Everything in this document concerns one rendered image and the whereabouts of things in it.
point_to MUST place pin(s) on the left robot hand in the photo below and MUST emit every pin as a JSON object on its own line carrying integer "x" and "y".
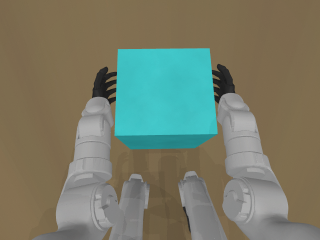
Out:
{"x": 101, "y": 86}

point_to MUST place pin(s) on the robot left forearm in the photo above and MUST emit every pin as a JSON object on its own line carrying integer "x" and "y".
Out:
{"x": 91, "y": 163}

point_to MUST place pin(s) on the carton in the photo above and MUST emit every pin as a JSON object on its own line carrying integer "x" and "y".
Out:
{"x": 164, "y": 98}

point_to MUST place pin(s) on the left robot shin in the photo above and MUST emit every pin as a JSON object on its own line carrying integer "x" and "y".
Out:
{"x": 133, "y": 176}

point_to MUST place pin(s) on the robot right forearm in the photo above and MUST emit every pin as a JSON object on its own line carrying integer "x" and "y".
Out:
{"x": 244, "y": 154}

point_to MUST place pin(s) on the robot left upper arm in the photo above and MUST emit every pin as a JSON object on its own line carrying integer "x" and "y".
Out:
{"x": 85, "y": 213}

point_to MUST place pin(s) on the right robot foot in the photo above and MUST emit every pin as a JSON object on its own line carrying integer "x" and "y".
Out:
{"x": 184, "y": 208}

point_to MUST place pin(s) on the right robot hand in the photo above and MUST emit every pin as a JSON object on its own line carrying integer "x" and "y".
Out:
{"x": 225, "y": 83}

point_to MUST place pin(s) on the robot right upper arm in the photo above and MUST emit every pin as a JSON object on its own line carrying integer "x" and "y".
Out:
{"x": 260, "y": 209}

